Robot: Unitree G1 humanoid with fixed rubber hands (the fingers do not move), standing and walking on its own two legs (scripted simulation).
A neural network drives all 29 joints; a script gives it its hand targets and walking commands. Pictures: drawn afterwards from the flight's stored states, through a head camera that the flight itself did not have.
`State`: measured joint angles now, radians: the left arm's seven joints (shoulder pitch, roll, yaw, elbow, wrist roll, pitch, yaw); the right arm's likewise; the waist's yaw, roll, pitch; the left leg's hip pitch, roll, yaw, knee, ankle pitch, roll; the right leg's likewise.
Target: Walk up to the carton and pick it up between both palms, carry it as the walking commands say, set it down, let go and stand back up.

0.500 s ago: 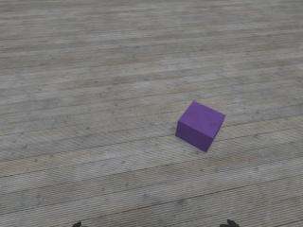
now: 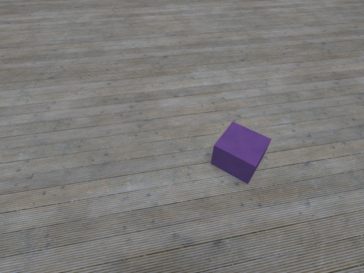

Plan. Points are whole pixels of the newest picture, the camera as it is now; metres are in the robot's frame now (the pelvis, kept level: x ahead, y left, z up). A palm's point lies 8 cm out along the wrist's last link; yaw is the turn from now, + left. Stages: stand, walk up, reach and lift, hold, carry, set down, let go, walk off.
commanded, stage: stand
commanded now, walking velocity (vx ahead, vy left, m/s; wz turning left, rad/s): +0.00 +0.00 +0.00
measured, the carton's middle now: (239, 151) +0.94 -0.39 -0.67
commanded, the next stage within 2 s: walk up in 0.58 s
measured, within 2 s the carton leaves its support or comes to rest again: neither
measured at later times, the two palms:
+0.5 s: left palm out of the picture -0.01 +0.22 -0.14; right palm out of the picture -0.01 -0.22 -0.14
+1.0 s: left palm (60, 272) +0.16 +0.27 -0.07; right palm out of the picture +0.01 -0.37 -0.08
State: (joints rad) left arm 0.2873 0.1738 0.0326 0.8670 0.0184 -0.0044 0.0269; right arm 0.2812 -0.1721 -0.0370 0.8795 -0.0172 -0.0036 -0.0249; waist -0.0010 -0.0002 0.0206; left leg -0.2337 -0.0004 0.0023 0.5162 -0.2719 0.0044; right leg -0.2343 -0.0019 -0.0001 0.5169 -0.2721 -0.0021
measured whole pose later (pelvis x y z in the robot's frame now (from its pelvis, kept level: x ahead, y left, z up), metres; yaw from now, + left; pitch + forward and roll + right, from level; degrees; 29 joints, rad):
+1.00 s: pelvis +0.01 -0.04 +0.00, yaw -10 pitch -3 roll +2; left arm 0.33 0.41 0.13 0.67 0.06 0.02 -0.07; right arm 0.39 -0.41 -0.13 0.68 -0.09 -0.07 -0.04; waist -0.01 -0.01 0.06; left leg -0.10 0.09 0.16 0.48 -0.33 0.02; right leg -0.49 -0.12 0.01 0.85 -0.35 -0.03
